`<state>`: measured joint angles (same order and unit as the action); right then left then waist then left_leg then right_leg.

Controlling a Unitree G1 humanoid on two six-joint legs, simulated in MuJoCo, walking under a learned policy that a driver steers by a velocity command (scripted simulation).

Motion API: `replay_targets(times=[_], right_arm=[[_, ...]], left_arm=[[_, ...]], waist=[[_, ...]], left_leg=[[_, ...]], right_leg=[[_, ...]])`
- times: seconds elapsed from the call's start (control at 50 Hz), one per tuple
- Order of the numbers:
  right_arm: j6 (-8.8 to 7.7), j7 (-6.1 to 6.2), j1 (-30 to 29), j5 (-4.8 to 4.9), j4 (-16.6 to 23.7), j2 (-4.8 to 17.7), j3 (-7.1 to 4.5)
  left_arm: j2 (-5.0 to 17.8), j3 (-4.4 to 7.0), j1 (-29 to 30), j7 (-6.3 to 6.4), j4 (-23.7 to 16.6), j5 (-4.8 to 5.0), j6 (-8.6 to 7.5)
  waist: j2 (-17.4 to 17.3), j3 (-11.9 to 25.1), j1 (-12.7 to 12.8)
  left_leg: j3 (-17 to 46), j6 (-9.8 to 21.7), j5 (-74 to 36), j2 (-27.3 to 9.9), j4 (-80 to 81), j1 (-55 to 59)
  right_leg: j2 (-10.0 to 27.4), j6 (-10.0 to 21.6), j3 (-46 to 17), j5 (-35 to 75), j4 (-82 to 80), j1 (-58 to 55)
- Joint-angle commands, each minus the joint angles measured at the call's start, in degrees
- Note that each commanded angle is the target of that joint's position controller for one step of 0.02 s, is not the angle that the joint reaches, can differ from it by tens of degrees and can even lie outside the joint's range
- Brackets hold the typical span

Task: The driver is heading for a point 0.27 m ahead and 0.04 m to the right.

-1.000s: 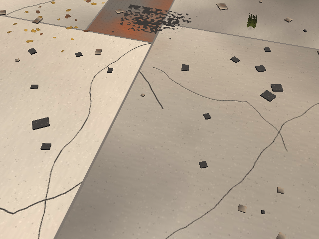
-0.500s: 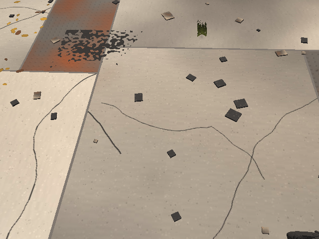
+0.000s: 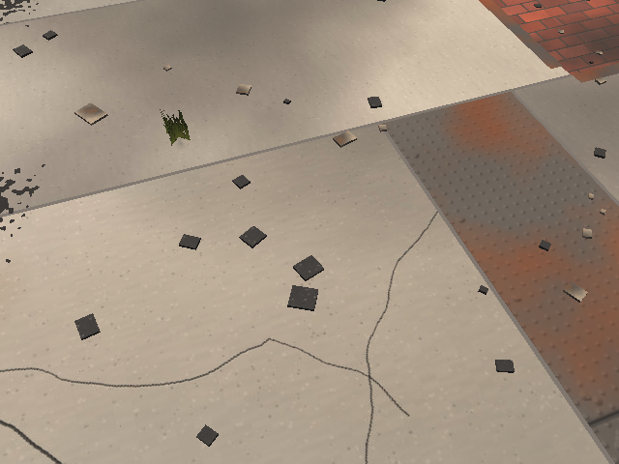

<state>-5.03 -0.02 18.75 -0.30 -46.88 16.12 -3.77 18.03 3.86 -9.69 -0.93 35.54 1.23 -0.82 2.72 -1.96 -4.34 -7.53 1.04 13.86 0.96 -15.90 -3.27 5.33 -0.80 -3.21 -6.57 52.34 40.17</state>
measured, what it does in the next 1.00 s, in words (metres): walks ahead: right foot, then left foot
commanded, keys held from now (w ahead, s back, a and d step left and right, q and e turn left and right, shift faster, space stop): w+e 0.06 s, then no key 0.94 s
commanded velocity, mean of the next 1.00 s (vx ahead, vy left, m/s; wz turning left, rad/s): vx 0.15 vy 0.00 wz -0.17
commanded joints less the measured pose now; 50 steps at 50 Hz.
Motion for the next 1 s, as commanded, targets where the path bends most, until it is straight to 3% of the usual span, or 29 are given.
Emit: replay_targets(times=[0.02, 0.06, 0.1, 0.14, 0.16, 0.18, 0.2, 0.22, 0.24, 0.26, 0.28, 0.3, 0.34, 0.4, 0.5, 0.54, 0.56, 0.58, 0.6, 0.62, 0.64, 0.68, 0.74, 0.86, 1.0], right_arm=[[-0.6, 0.36, -3.79, 0.43, 3.42, 9.71, -2.08], [-0.09, 0.35, -2.13, 0.95, 2.35, 10.73, -2.34], [0.8, 0.4, -1.59, 1.58, 1.45, 11.53, -2.5], [1.51, 0.87, -1.83, 2.32, 1.22, 13.24, -2.87], [1.69, 1.05, -2.53, 2.5, 1.3, 12.84, -2.61], [1.22, 1.06, -1.64, 1.41, 1.86, 10.73, -1.73], [0.39, -0.06, 4.65, -2.32, 3.72, 3.34, 0.76], [-0.18, -0.89, 7.22, -0.16, 1.31, 7.48, 0.96], [0.16, -1.01, -0.33, 2.2, 2.23, 10.96, -0.32], [0.44, -0.56, -4.18, 2.27, 3.99, 9.55, 0.19], [1.01, 0.19, -5.6, 1.31, 3.36, 8.79, 0.31], [1.92, 0.65, -4.55, 0.95, 3.06, 8.79, 0.15], [3.55, 1.26, -0.79, 0.68, 1.7, 7.11, 0.26], [4.39, 1.95, -1.4, -0.18, 1.26, 4.63, 0.96], [5.27, 1.72, -7.19, 0.07, 1.71, 5.46, 0.71], [5.13, 1.45, -7.14, -0.61, 1.44, 4.83, 0.72], [4.98, 1.36, -7.59, -1.33, 1.62, 5.27, 0.74], [4.74, 1.51, -8.14, -1.56, 2.43, 7.84, 0.43], [4.81, 1.78, -11.3, -1.01, 2.47, 10.88, -0.17], [4.77, 1.32, -12.33, -0.64, 2.14, 7.07, 0.33], [4.54, 0.96, -12.53, -0.92, 1.92, 5.01, 0.94], [3.74, 0.66, -12.47, -0.84, 1.1, 4.81, 1.24], [3.07, 0.91, -10.44, -0.31, -0.87, 4.9, 1.28], [3.53, 1.25, -10.86, -0.02, -3.48, 4.67, 1.35], [4.06, 1.22, -11.63, 0.07, -6.57, 4.39, 1.3]], left_arm=[[0.64, -0.32, 5.16, -1.12, -4.82, 0.01, -1.17], [0.62, -0.37, 8.05, -1.81, -5.99, 0.22, -1.2], [1.14, -0.04, 9.19, -2.3, -7.09, -0.25, -1.36], [3.67, 1.38, 3.52, -2.42, -6.24, -1.13, -1.58], [5.97, 2.78, -4.61, -2.06, -3.92, -1.22, -1.64], [9.47, 4.01, -10.8, -0.91, -2.49, -1.44, -1.15], [14.73, 3.99, -10.83, 0.36, -2.95, -2.15, -0.69], [11.58, 2.77, -12.37, -0.1, -4.5, -2.45, -1.0], [8.94, 2.16, -10.6, -0.6, -3.66, -2.24, -1.05], [7.27, 1.62, -6.62, -0.63, -2.8, -1.09, -1.29], [5.28, 0.92, -3.51, -0.47, -2.61, -0.81, -1.42], [4.85, 0.67, -1.02, -0.32, -2.52, -1.35, -1.48], [4.91, 0.73, 1.99, -0.37, -2.0, -2.39, -1.87], [4.52, 0.68, 4.06, 0.11, -0.19, -2.47, -2.19], [3.71, 0.14, 2.94, 0.59, 3.35, -2.57, -0.95], [2.22, -0.6, 3.75, 0.45, 4.37, -2.02, -0.61], [0.62, -1.19, 1.88, 0.36, 5.47, -2.08, -0.64], [-0.27, -1.53, -0.36, 0.4, 6.25, -2.82, -0.72], [-0.56, -1.32, -5.79, 0.43, 7.1, -2.82, -0.76], [0.02, -1.46, -3.3, 0.95, 7.36, -3.06, -0.3], [1.84, -0.9, -0.55, 1.31, 7.17, -2.65, 0.22], [2.04, -0.7, 0.04, 1.94, 7.71, -2.47, 1.14], [1.58, -0.62, -0.51, 2.01, 9.19, -2.21, 1.02], [1.24, -0.36, -0.45, 2.31, 12.75, -1.63, 0.97], [1.74, -0.22, -0.46, 2.91, 16.87, -1.51, 1.46]], waist=[[-6.08, -1.09, 0.16], [-6.03, -2.01, -0.63], [-6.12, -2.59, 0.15], [-8.16, 1.95, 4.18], [-7.12, 6.29, 8.83], [-3.67, 10.52, 11.72], [13.88, 18.41, 5.95], [8.41, 34.08, 9.17], [2.64, 27.67, 10.8], [1.1, 18.42, 8.88], [-1.63, 13.13, 7.25], [-1.04, 10.86, 4.81], [0.47, 10.05, 1.7], [1.91, 10.01, 1.06], [3.13, 8.04, 3.57], [2.45, 6.29, 2.23], [1.04, 5.09, 2.31], [-3.01, 4.29, 3.91], [-11.49, 3.79, 8.72], [-12.17, 3.8, 6.81], [-10.25, 2.08, 5.65], [-8.95, 1.76, 5.15], [-6.25, 3.61, 4.43], [-3.48, 4.59, 3.97], [-2.76, 3.54, 4.18]], left_leg=[[3.99, 7.91, -18.3, -14.34, 6.55, -0.31], [2.37, 7.24, -19.27, -15.31, 6.05, 2.34], [1.0, 6.41, -32.13, -15.85, 1.97, 4.24], [-0.25, 4.82, -50.88, -15.29, -8.11, 5.79], [-1.81, 3.12, -51.51, -13.39, -17.75, 2.88], [-2.66, 0.34, -38.95, -10.54, -30.8, -7.31], [-1.51, -3.61, 22.9, -2.17, -53.7, -29.2], [11.88, -3.96, 28.57, -0.57, -64.1, -30.86], [12.99, -3.63, 23.57, -3.53, -64.05, -32.83], [11.1, -3.47, 19.11, -5.5, -59.43, -35.9], [10.8, -3.89, 16.19, -6.94, -55.8, -34.63], [11.2, -4.2, 13.8, -7.77, -53.11, -29.66], [10.31, -5.02, 10.86, -7.19, -48.27, -21.39], [9.67, -5.63, 5.87, -6.55, -36.16, -16.4], [9.79, -4.63, -1.39, -5.63, -23.8, -11.84], [8.67, -3.16, -5.36, -4.54, -14.85, -6.89], [10.09, -2.26, -9.66, -5.53, -10.04, -4.58], [14.95, -0.66, -16.69, -10.02, -7.53, -3.68], [16.24, 2.39, -11.97, -12.07, -8.12, -6.55], [15.78, 2.64, 1.23, -10.12, -5.83, -13.19], [14.66, 1.22, 5.41, -8.19, -5.01, -15.76], [12.87, -0.59, 0.86, -6.61, -6.07, -14.76], [11.72, -0.74, -7.1, -5.93, -8.65, -10.6], [10.85, 0.12, -13.81, -5.14, -9.93, -7.64], [10.14, 0.29, -14.2, -4.26, -9.08, -7.09]], right_leg=[[0.11, 0.66, 2.0, 7.82, -8.66, -1.58], [-0.43, 1.68, 3.45, 7.45, -12.55, -2.31], [-2.49, 3.23, 5.12, 3.46, -16.3, -5.14], [-6.78, 5.58, 7.48, 0.2, -19.07, -14.61], [-8.75, 7.4, 7.66, 6.3, -23.59, -26.21], [-5.09, 9.43, 2.43, 20.92, -23.72, -40.63], [12.7, 18.89, -19.39, 52.63, -16.48, -62.04], [20.39, 26.21, -33.83, 46.04, -21.83, -65.67], [15.9, 23.13, -25.28, 43.57, -24.2, -59.47], [12.65, 20.13, -18.79, 38.89, -25.75, -51.59], [10.61, 18.22, -15.75, 35.89, -27.9, -43.5], [9.39, 17.46, -13.3, 34.83, -30.16, -35.76], [7.76, 17.2, -8.87, 34.12, -33.4, -26.27], [5.63, 16.2, -3.96, 32.37, -34.34, -22.28], [5.3, 14.21, -5.5, 7.45, -35.95, -21.46], [3.38, 11.42, -5.64, -4.56, -34.26, -19.6], [1.3, 8.62, -5.28, -8.89, -32.91, -18.73], [-1.75, 5.63, -3.73, -13.25, -29.32, -18.22], [-5.75, 3.47, -0.12, -15.23, -28.62, -18.85], [-5.95, 2.01, 1.44, -11.37, -27.92, -25.36], [-5.58, 2.1, 1.15, -9.32, -27.37, -26.97], [-4.66, 2.92, 0.07, -6.31, -27.42, -27.3], [-4.03, 3.09, -0.36, -1.2, -27.52, -27.88], [-3.85, 2.41, -0.04, 4.75, -27.09, -29.79], [-3.6, 2.05, 0.19, 5.8, -27.7, -31.3]])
